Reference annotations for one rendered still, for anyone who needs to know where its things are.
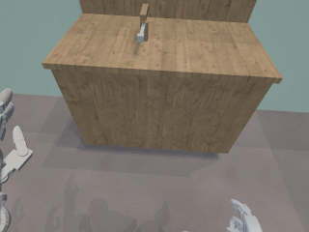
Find counter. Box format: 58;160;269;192
42;0;283;154

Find tap lever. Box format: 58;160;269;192
137;23;146;43

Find left robot hand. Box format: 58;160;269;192
0;88;33;192

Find left robot forearm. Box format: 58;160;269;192
0;191;12;232

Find right robot hand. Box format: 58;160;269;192
226;199;263;232

